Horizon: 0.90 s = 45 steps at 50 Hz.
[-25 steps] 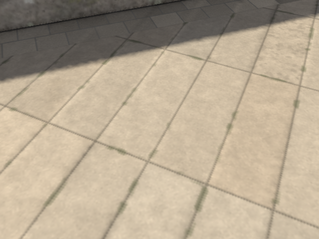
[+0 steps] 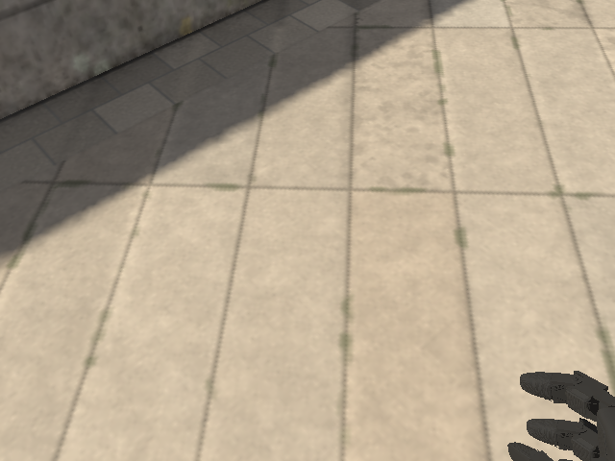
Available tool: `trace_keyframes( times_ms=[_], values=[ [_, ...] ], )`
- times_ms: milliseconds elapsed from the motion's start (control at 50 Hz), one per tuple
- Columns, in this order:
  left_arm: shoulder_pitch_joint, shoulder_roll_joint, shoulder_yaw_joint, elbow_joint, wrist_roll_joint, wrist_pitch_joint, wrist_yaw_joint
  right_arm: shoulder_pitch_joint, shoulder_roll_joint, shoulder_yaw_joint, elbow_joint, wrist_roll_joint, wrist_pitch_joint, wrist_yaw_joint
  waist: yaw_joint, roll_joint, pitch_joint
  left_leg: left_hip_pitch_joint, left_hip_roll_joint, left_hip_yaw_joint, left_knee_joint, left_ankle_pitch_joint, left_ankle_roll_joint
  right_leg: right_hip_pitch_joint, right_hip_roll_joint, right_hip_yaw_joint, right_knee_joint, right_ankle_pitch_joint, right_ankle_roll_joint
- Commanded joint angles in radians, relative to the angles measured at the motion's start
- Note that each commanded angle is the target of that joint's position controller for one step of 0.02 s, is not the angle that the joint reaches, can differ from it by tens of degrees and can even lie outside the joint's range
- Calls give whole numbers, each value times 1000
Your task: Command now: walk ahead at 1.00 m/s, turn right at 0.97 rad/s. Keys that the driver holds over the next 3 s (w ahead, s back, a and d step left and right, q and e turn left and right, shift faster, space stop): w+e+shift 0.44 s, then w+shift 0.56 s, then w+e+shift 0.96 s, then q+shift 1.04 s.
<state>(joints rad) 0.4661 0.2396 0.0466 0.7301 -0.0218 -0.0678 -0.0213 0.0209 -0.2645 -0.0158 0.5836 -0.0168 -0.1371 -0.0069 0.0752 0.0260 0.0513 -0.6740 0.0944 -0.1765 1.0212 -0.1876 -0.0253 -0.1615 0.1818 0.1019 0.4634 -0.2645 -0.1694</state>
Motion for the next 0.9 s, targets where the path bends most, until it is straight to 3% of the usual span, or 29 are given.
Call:
trace_keyframes(
  times_ms=[20, 80, 140, 160, 180, 200, 220, 240, 260, 280, 300, 320, 360, 400, 500, 560, 600, 640, 660, 680, 700, 720, 740, 760, 780, 800, 820, 840, 900],
  values=[
    [-124, 160, 45, -91, -11, -12, 34, -92, -38, -19, -80, -11, 1, 2, -35, -33, 47, 188, -73, 122, -289, 245, -41, -284, -141, 220, -216, 114, -101],
    [-77, 172, 54, -63, -26, -4, 34, -149, -68, -39, -114, 31, -8, 14, 14, -93, 5, 318, -124, 109, -463, 328, -54, -249, -158, 287, -184, 0, -60],
    [-82, 160, 60, -45, -31, 2, 46, -135, -135, -71, -119, 60, -20, 16, -11, -146, -1, 300, -106, 55, -548, 238, -40, -50, -211, 374, -76, 60, -35],
    [-96, 166, 64, -46, -24, 7, 46, -62, -165, -89, -106, 64, -25, 14, -57, -161, -39, 362, -107, 67, -543, 182, -21, -4, -223, 379, 2, 203, -19],
    [-123, 163, 61, -56, -5, 12, 37, 109, -199, -114, -73, 68, -27, 8, -154, -163, -145, 533, -97, 85, -527, 139, 10, 11, -192, 342, 187, 375, 15],
    [-174, 109, 36, -92, 29, 12, 24, 366, -221, -120, -37, 62, -16, -5, -275, -145, -336, 894, 18, 2, -409, -1, 45, -158, -167, 282, 501, 341, 48],
    [45, -34, -4, -128, -21, 5, 14, 444, -301, -126, -8, 7, -14, 8, -140, 364, -526, 1256, 301, -613, -617, -476, 228, -525, -32, 175, 882, -312, 98],
    [21, 50, -12, -123, -70, 9, 26, 399, -233, -115, -19, 5, -10, 23, -157, 443, -451, 1198, 344, -830, -740, -796, 227, -690, -148, 114, 1023, -234, 99],
    [-111, 137, 7, -126, -49, 16, 30, 339, -152, -100, -34, 17, 1, 13, -197, 276, -282, 1053, 292, -656, -753, -698, 188, -731, -181, 65, 1052, -139, 105],
    [-196, 161, 15, -138, -19, 19, 29, 319, -141, -94, -13, 13, 14, 8, -195, 81, -184, 915, 248, -476, -745, -481, 161, -700, -216, 35, 1021, -87, 107],
    [-263, 149, 16, -162, 4, 15, 23, 309, -142, -93, 11, 3, 20, 7, -181, 1, -106, 791, 209, -344, -745, -301, 151, -668, -251, 27, 966, -58, 103],
    [-262, 131, 18, -173, -6, 20, 12, 285, -126, -86, 30, -6, 16, 5, -142, 24, -66, 697, 187, -252, -761, -205, 148, -623, -290, 39, 927, -34, 100],
    [-255, 101, 16, -182, -31, 41, 6, 267, -76, -72, 69, 13, 10, 13, -109, 67, -30, 629, 161, -119, -794, -130, 142, -619, -328, 25, 904, -47, 92],
    [-277, 76, 8, -198, -26, 55, 1, 261, -83, -74, 102, 28, 8, 17, -89, 53, 13, 594, 167, -19, -825, -45, 146, -673, -351, 15, 890, -6, 95],
    [-386, 84, 0, -216, -13, 41, -12, 300, -128, -72, 150, -1, 4, 11, -100, -20, 102, 544, 132, 215, -901, 133, 147, -687, -312, -16, 675, 253, 116],
    [-520, 63, -12, -245, -12, 14, -38, 405, -165, -70, 199, 9, 11, 12, -147, -61, 149, 630, 144, 284, -949, 251, 133, -645, -265, -93, 428, 322, 72],
    [-570, 70, -10, -266, -17, -2, -56, 425, -204, -69, 221, 20, 24, 11, -133, -27, 148, 706, 157, 337, -924, 543, 129, -564, -212, -168, 299, 275, 44],
    [-557, 110, 12, -280, -14, -2, -57, 443, -256, -72, 238, 19, 37, -2, -77, 85, 71, 804, 189, 360, -786, 1114, 142, -437, -125, -244, 276, 155, 16],
    [-461, 151, 34, -269, -13, 3, -53, 436, -276, -72, 245, 17, 46, -8, -3, 145, -4, 828, 210, 357, -637, 1310, 147, -315, -99, -244, 265, 92, -12],
    [-241, 214, 68, -213, -15, 14, -40, 404, -284, -70, 245, 17, 56, -14, 116, 174, -118, 763, 208, 355, -420, 1373, 141, -50, -86, -224, 212, 110, -48],
    [18, 266, 100, -133, -18, 27, -20, 349, -274, -64, 226, 18, 58, -25, 243, 139, -211, 524, 154, 360, -91, 1164, 109, 325, -140, -118, 129, 185, -74],
    [14, 349, 99, -98, 1, 19, -11, 494, -60, -12, 180, -4, 35, -5, 39, -243, -312, 73, -44, 293, 336, -243, 70, 709, -389, 357, 141, 20, -154],
    [64, 271, 81, -99, 15, 0, -16, 484, -106, -6, 175, 54, -12, 4, 73, -202, -545, -25, -99, 46, 478, -329, 105, 765, -501, 758, -76, -318, -232],
    [41, 208, 67, -73, 20, -14, -20, 306, -157, -28, 133, 92, -27, 0, 98, -118, -342, -103, -57, 38, 475, -249, 116, 613, -475, 669, -167, -263, -175],
    [-18, 196, 60, -59, 15, -26, -22, 235, -126, -17, 98, 93, -35, -4, 49, -37, -185, -110, -19, 47, 398, -181, 122, 423, -449, 547, -197, -174, -159],
    [-99, 157, 47, -60, 24, -35, -24, 212, -103, -14, 109, 72, -31, -7, -5, 27, -98, -72, 19, 54, 334, -131, 115, 254, -410, 433, -210, -87, -140],
    [-151, 98, 29, -60, 43, -41, -28, 256, -93, -19, 125, 61, -15, -2, -64, 12, -66, -11, 50, 50, 294, -78, 111, 139, -360, 332, -227, -40, -118],
    [-172, 69, 20, -58, 45, -42, -29, 294, -86, -20, 135, 58, 4, 8, -100, -38, -51, 20, 67, 55, 273, -58, 100, 64, -347, 288, -248, -17, -117],
    [-153, 85, 21, -24, 12, -51, -17, 243, -54, -10, 119, 33, 38, 14, -119, -38, 36, -29, 105, 93, 158, -11, 50, -73, -323, 169, -313, 73, -106]
  ],
)
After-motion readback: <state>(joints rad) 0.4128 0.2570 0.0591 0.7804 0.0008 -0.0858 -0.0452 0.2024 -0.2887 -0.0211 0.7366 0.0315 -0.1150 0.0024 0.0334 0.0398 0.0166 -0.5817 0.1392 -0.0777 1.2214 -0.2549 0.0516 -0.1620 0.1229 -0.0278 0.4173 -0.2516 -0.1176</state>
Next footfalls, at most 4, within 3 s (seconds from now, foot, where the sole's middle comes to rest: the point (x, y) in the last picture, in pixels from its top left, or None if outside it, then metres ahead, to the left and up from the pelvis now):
0.20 left None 0.41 0.17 -0.77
0.70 right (468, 387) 0.67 -0.25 -0.77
1.16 left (500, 218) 1.19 -0.39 -0.77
1.64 right None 1.24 -0.87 -0.77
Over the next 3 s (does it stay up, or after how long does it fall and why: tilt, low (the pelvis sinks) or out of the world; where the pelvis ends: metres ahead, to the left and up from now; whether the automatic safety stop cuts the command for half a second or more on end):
stays up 1.41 -1.29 -0.01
